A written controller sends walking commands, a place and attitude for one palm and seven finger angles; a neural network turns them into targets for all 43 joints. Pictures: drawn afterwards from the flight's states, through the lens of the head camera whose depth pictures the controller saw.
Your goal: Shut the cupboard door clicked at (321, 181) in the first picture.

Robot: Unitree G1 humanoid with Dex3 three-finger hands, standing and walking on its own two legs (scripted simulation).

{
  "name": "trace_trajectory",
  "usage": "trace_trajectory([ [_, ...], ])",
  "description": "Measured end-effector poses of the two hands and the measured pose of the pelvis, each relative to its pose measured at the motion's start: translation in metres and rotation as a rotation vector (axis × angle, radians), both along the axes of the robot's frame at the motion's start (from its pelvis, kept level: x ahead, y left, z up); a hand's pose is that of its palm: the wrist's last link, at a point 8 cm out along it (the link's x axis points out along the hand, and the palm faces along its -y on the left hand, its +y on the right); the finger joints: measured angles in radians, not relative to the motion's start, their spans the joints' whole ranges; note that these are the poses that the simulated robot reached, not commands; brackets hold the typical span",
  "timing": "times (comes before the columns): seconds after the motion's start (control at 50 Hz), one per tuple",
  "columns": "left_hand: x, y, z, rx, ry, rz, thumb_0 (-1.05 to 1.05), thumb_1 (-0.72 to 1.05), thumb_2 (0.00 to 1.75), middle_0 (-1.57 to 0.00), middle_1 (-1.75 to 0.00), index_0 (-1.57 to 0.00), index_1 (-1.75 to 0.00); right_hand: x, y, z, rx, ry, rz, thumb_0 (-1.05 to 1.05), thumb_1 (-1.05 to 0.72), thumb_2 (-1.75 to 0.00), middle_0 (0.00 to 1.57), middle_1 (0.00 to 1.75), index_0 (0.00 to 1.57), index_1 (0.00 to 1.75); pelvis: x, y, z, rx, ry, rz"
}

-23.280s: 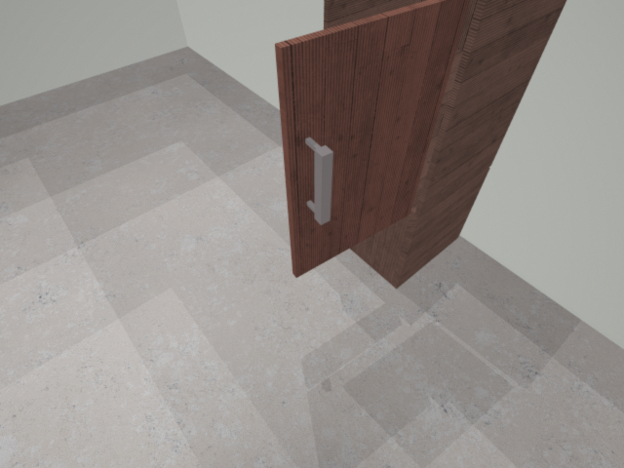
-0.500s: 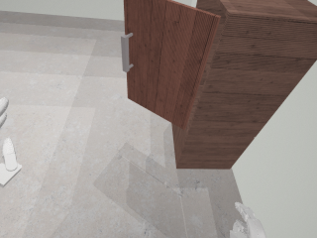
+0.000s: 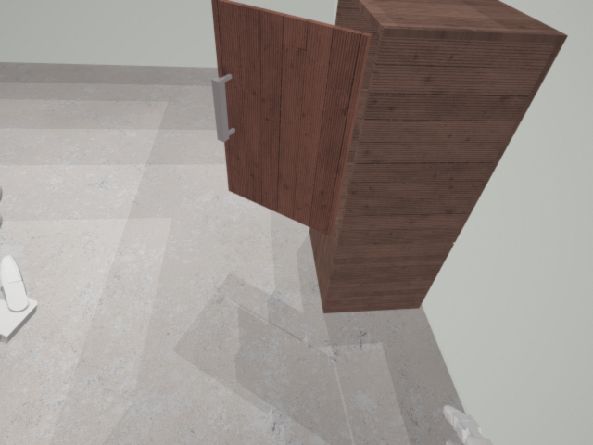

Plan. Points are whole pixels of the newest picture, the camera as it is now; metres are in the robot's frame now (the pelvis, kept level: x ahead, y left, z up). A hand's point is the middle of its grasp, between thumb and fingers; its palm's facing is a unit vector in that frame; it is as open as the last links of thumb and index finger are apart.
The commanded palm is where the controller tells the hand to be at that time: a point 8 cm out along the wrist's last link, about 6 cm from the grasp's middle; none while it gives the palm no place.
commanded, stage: stop stepping back and stand still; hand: left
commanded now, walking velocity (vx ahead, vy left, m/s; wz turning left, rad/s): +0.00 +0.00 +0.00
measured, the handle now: (225, 108) +0.97 +0.18 +0.00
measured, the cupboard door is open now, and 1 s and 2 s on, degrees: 54 54 54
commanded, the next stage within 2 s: let the arm hang, fingers relaxed in 0.22 s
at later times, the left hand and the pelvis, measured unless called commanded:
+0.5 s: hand out of the picture +0.17 +0.25 -0.08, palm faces +0.07 -0.93 -0.35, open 7.4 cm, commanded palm none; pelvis -0.02 +0.02 -0.02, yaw +3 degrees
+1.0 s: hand out of the picture -0.17 +0.22 -0.16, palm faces +0.08 -0.96 -0.26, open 7.4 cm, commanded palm none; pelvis -0.06 +0.02 +0.01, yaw +2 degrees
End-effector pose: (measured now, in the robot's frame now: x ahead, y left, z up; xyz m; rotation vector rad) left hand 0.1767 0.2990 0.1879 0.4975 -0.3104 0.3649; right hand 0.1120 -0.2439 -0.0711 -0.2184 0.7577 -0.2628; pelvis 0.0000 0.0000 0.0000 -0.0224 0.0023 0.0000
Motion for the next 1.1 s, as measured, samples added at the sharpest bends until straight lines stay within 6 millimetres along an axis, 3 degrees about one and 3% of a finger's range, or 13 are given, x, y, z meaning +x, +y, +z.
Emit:
trace_trajectory([
  [0.16,-0.038,0.007,-0.001,0.051,0.053,0.029,0.02,0.89,0.9,-0.21,-0.3,-0.21,-0.3,-0.003,0.008,-0.012,0.018,0.038,0.041,0.01,-0.91,-0.9,0.21,0.3,0.21,0.3,-0.005,0.005,-0.004,-0.029,-0.021,-0.008],
  [0.26,-0.032,0.024,-0.019,-0.059,0.016,0.116,0.02,0.89,0.9,-0.21,-0.3,-0.21,-0.3,0.006,0.016,-0.015,0.0,0.032,0.053,0.01,-0.91,-0.9,0.21,0.3,0.2,0.3,-0.004,0.011,-0.006,-0.016,-0.051,-0.002],
  [0.34,-0.023,0.018,-0.022,-0.069,0.035,0.094,0.02,0.89,0.9,-0.21,-0.3,-0.21,-0.3,0.018,0.027,-0.004,0.03,-0.036,0.107,0.01,-0.91,-0.9,0.2,0.3,0.2,0.29,-0.015,0.009,-0.001,-0.002,-0.027,0.021],
  [0.38,-0.011,0.015,-0.057,-0.079,0.205,0.046,0.01,0.9,0.9,-0.2,-0.3,-0.2,-0.3,0.023,0.028,-0.013,0.052,-0.024,0.168,0.01,-0.91,-0.9,0.21,0.3,0.2,0.29,-0.022,0.011,-0.005,-0.027,-0.022,0.03],
  [0.48,-0.021,-0.001,-0.21,-0.261,0.802,0.029,0.01,0.9,0.9,-0.2,-0.3,-0.2,-0.29,0.009,0.014,-0.04,0.041,0.113,0.161,0.0,-0.91,-0.9,0.21,0.3,0.21,0.3,-0.025,0.017,-0.019,-0.052,-0.049,0.045],
  [0.56,-0.076,-0.035,-0.314,-0.444,1.196,0.041,0.01,0.91,0.9,-0.2,-0.3,-0.2,-0.29,-0.032,0.003,-0.051,0.0,0.251,0.091,0.0,-0.91,-0.9,0.21,0.3,0.21,0.3,-0.02,0.019,-0.026,-0.037,-0.078,0.045],
  [0.62,-0.14,-0.061,-0.352,-0.548,1.45,0.061,0.01,0.92,0.9,-0.2,-0.3,-0.2,-0.29,-0.076,-0.002,-0.052,-0.012,0.385,0.043,0.0,-0.91,-0.9,0.21,0.3,0.2,0.29,-0.023,0.018,-0.021,-0.007,-0.055,0.021],
  [0.68,-0.213,-0.064,-0.355,-0.609,1.632,0.152,0.02,0.95,0.89,-0.2,-0.3,-0.2,-0.29,-0.117,-0.008,-0.049,-0.011,0.524,0.007,0.0,-0.91,-0.9,0.2,0.3,0.2,0.29,-0.03,0.014,-0.011,0.007,-0.028,0.005],
  [0.78,-0.336,-0.063,-0.326,-0.649,1.855,0.349,0.01,0.94,0.89,-0.2,-0.3,-0.2,-0.29,-0.16,-0.014,-0.047,0.018,0.67,-0.046,0.0,-0.91,-0.9,0.2,0.3,0.2,0.29,-0.043,0.008,0.002,0.021,-0.005,0.01],
  [0.84,-0.378,-0.058,-0.307,-0.648,1.948,0.445,0.01,0.93,0.9,-0.2,-0.3,-0.2,-0.29,-0.169,-0.012,-0.044,0.044,0.686,-0.063,0.01,-0.91,-0.9,0.2,0.3,0.2,0.29,-0.047,0.008,0.009,0.024,-0.002,0.016],
  [0.9,-0.384,-0.049,-0.298,-0.624,1.956,0.471,0.02,0.92,0.9,-0.2,-0.3,-0.2,-0.29,-0.17,-0.006,-0.048,0.059,0.672,-0.052,0.0,-0.91,-0.9,0.2,0.3,0.2,0.29,-0.05,0.011,0.011,0.026,0.004,0.018],
  [0.96,-0.367,-0.039,-0.304,-0.612,1.895,0.463,0.02,0.92,0.9,-0.2,-0.3,-0.2,-0.29,-0.166,0.004,-0.06,0.064,0.651,-0.023,0.0,-0.91,-0.9,0.2,0.3,0.2,0.29,-0.053,0.017,0.005,0.004,0.011,0.032],
  [1.1,-0.282,-0.034,-0.318,-0.582,1.65,0.317,0.01,0.91,0.9,-0.2,-0.3,-0.2,-0.29,-0.143,0.039,-0.063,0.114,0.55,0.032,0.0,-0.91,-0.9,0.2,0.3,0.2,0.29,-0.07,0.024,0.01,0.024,-0.034,0.015],
])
